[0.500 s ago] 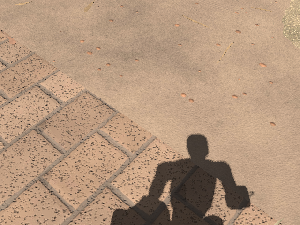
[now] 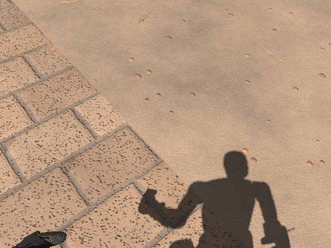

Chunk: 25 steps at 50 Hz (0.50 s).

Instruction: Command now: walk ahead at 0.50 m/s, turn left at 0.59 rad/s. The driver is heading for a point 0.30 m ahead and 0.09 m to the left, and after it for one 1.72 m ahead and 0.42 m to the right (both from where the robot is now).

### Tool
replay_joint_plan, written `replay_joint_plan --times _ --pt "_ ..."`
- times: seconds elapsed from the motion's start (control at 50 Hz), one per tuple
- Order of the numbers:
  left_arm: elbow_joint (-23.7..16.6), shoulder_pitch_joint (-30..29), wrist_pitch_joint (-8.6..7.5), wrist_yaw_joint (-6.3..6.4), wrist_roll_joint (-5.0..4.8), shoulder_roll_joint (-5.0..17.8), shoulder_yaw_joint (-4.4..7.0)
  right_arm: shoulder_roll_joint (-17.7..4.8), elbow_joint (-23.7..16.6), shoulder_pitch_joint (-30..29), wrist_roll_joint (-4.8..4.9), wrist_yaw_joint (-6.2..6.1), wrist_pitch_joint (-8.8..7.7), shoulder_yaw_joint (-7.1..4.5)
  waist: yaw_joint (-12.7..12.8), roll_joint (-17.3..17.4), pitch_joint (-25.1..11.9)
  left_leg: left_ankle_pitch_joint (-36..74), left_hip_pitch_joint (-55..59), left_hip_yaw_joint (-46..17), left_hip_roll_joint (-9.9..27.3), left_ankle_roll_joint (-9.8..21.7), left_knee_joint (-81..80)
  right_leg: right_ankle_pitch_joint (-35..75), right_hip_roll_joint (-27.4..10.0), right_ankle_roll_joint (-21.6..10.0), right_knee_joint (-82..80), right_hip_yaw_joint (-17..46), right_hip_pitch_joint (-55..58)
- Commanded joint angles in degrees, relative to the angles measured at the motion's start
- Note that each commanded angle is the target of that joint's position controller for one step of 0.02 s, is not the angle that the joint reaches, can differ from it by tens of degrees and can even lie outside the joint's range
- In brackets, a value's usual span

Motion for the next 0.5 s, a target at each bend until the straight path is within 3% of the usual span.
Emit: replay_joint_plan --times 0.02,0.12,0.16,0.18,0.2,0.22,0.24,0.26,0.28,0.32,0.36,0.42,0.5 --pt "-5.1 -6.3 -1.01 -0.58 -0.62 3.1 0.4 -10.7 -2.7 0.6 0.39 -0.71 -0.57 -3.05 -0.5 6.4 -0.9 6.8 -5.6 -10.0 11.9 7.0 -5.8 7.4 3.6 0.2 -7.6 -2.4 7.4" --pt "-5.8 -6.1 -2.26 -1.42 -1.01 5.9 1.45 -9.9 -1.6 1.9 0.56 -1.19 0.47 -3.07 0.6 8.7 -1.5 7.9 1.9 -17.3 14.6 5.7 2.1 -0.7 4.6 -2.4 -12.8 -0.7 10.0" --pt "-3.8 2.0 -2.83 -0.94 -0.76 7.7 2.69 -8.4 -2.1 0.4 0.42 -1.1 0.82 -2.56 4.9 9.7 -5.0 13.9 1.0 -16.9 11.9 3.7 9.2 -1.9 4.8 -5.0 -16.1 -2.4 21.6" --pt "-2.9 10.0 -3.07 -0.5 0.22 10.1 3.54 -5.5 -3.1 -0.3 -0.19 -0.81 0.67 -1.39 8.7 6.6 -12.4 11.2 -4.6 -13.5 8.8 1.6 22.2 -3.0 -2.1 -8.5 -14.1 3.3 36.0" --pt "-1.5 17.8 -2.41 -0.2 1.08 15.0 4.84 -1.9 -4.4 6.6 0.89 -0.81 0.24 -0.27 7.7 -8.6 -21.9 -8.9 -24.4 -5.3 0.5 -3.2 42.2 -13.5 -15.6 -17.4 -16.3 26.3 58.1" --pt "-0.7 18.3 -1.91 -0.72 -0.55 11.5 4.11 -5.4 -4.4 8.0 1.48 -0.98 -0.01 -0.38 7.3 -14.3 -21.5 -22.3 -34.6 -4.8 2.7 -4.1 52.3 -26.5 -20.0 -19.2 -21.7 40.1 59.6" --pt "-1.6 15.3 -1.48 -0.54 -0.95 7.2 2.93 -9.9 -4.1 3.3 1.58 -0.93 0.19 -1.6 8.4 -7.7 -13.0 -17.6 -37.8 -5.0 5.7 -4.6 55.9 -30.0 -17.7 -16.7 -23.3 32.8 52.4" --pt "-2.1 12.5 -0.88 -0.29 -0.5 5.7 2.37 -10.4 -4.7 -0.8 0.98 -0.96 0.5 -1.81 8.1 -3.6 -8.0 -13.3 -36.8 -2.5 7.8 -4.8 55.7 -24.5 -15.3 -14.6 -23.8 24.4 45.2" --pt "-1.7 10.4 -0.57 -0.19 -0.21 4.5 1.92 -9.7 -5.5 -3.3 0.35 -0.78 0.53 -1.9 7.1 -2.2 -3.9 -10.4 -35.6 -1.9 9.4 -5.0 53.0 -18.0 -13.0 -14.0 -25.3 18.4 38.6" --pt "-0.6 9.6 -0.87 -0.15 0.32 3.5 1.4 -6.9 -5.7 -3.2 0.51 -0.25 0.85 -1.61 5.1 -3.9 -2.0 -7.4 -30.7 -1.3 11.5 -4.6 48.8 -11.5 -9.6 -13.5 -28.2 11.3 31.5" --pt "1.0 11.1 -1.43 -0.59 -0.23 4.1 1.54 -3.9 -5.8 -3.3 0.39 -0.08 0.85 -0.72 4.4 -3.4 -1.6 -7.4 -29.3 -0.5 11.3 -4.7 43.9 -7.3 -8.9 -15.4 -30.4 8.4 29.2" --pt "2.0 11.2 -1.24 -0.66 -1.31 6.7 2.08 -2.8 -7.3 -8.1 -0.85 0.38 -0.18 0.3 4.4 -2.1 -0.9 -0.9 -29.5 2.3 12.3 -5.4 32.0 -0.8 -8.4 -17.2 -32.1 5.2 29.2" --pt "3.3 14.9 -0.1 -0.37 -2.18 9.2 2.6 -2.5 -8.4 -16.1 -0.29 1.58 -1.87 0.94 7.3 -1.8 -0.6 9.2 -22.4 4.9 9.3 -6.7 17.2 2.5 -6.3 -15.4 -30.9 1.6 28.1"
Velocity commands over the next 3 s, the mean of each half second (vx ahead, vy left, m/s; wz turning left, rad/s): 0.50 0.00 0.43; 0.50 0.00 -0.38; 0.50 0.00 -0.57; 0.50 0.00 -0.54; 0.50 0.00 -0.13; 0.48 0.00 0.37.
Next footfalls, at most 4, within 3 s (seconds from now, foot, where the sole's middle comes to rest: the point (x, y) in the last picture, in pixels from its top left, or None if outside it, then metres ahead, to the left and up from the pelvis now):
0.18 right None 0.29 -0.14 -0.78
0.64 left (112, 247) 0.48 0.17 -0.78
1.14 right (174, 180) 0.76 -0.10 -0.78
1.62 left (146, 123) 1.09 0.02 -0.79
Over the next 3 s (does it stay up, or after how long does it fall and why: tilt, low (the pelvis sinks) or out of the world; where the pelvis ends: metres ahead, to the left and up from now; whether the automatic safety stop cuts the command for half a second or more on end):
stays up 1.52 -0.43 0.00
